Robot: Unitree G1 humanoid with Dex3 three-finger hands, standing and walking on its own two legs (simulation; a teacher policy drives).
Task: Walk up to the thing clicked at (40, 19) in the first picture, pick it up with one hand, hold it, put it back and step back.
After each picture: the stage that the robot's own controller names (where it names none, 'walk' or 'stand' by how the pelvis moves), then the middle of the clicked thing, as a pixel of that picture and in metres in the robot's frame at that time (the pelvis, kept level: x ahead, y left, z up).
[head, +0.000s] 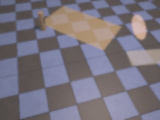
stand; (42, 21) +1.72 +0.44 -0.65
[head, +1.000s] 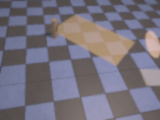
walk; (54, 28) +1.61 +0.20 -0.63
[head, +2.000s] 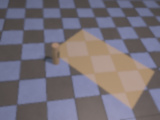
walk; (55, 54) +1.07 +0.15 -0.64
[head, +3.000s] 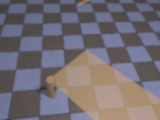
walk; (51, 87) +0.70 +0.18 -0.64
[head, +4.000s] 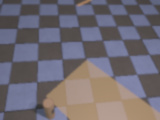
stand; (49, 109) +0.47 +0.17 -0.64
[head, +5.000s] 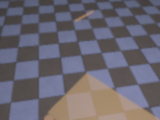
stand; out of the picture +0.44 +0.20 -0.66
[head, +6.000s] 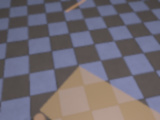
walk; out of the picture +0.40 +0.25 -0.63
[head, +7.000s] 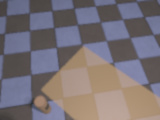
walk; (43, 105) +0.39 +0.23 -0.62
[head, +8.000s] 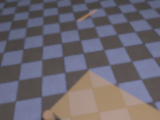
stand; out of the picture +0.48 +0.28 -0.63
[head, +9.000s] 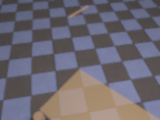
stand; out of the picture +0.45 +0.28 -0.66
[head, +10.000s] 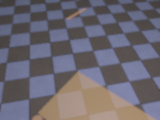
stand; out of the picture +0.43 +0.28 -0.66
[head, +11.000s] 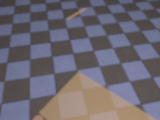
go down; out of the picture +0.43 +0.27 -0.66
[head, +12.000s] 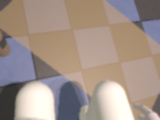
go down; out of the picture +0.49 +0.31 -0.29
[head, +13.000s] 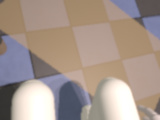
approach; out of the picture +0.49 +0.33 -0.25
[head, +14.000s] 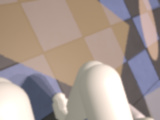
close in; out of the picture +0.47 +0.37 -0.16
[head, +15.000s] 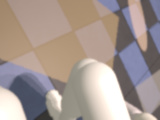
close; out of the picture +0.46 +0.38 -0.16
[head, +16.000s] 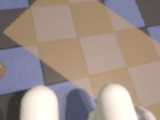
lift; out of the picture +0.37 +0.30 -0.04
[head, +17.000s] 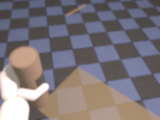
hold; (33, 82) +0.33 +0.16 +0.07
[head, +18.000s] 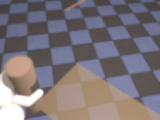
hold; (28, 88) +0.32 +0.18 +0.03
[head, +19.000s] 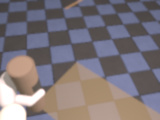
hold; (30, 88) +0.33 +0.17 +0.03
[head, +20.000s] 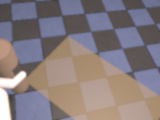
crouch; (11, 71) +0.39 +0.22 -0.02
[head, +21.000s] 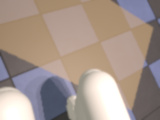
lower; out of the picture +0.51 +0.33 -0.06
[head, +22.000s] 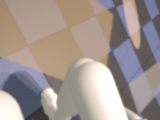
lower; out of the picture +0.46 +0.38 -0.16
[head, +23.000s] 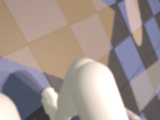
lower; out of the picture +0.46 +0.38 -0.17
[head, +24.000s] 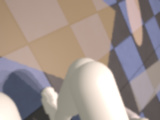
lower; out of the picture +0.46 +0.38 -0.17
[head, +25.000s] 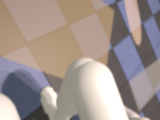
lower; out of the picture +0.46 +0.38 -0.17
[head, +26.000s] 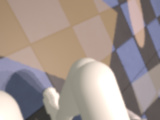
open; out of the picture +0.47 +0.38 -0.17
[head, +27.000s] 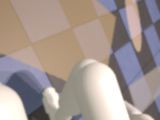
rise; out of the picture +0.46 +0.38 -0.18
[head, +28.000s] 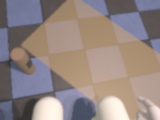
walk; (24, 63) +0.50 +0.28 -0.39
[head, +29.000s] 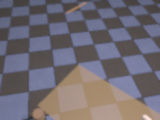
stand; out of the picture +0.45 +0.25 -0.60
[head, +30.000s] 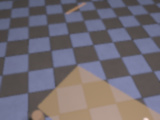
stand; out of the picture +0.45 +0.26 -0.60
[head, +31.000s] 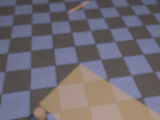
stand; (42, 118) +0.45 +0.26 -0.62
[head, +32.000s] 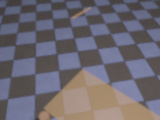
stand; out of the picture +0.46 +0.25 -0.66
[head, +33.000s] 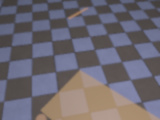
stand; out of the picture +0.44 +0.26 -0.66
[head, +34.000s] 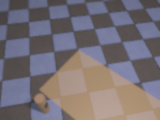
walk; (42, 104) +0.47 +0.26 -0.64
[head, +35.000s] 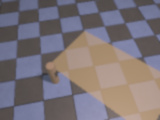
walk; (53, 73) +0.72 +0.24 -0.62
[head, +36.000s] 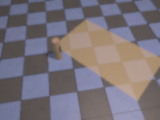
stand; (57, 49) +1.04 +0.24 -0.63
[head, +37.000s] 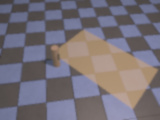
stand; (55, 56) +1.06 +0.21 -0.64
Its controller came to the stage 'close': yes
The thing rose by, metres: 0.67
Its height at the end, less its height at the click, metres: +0.00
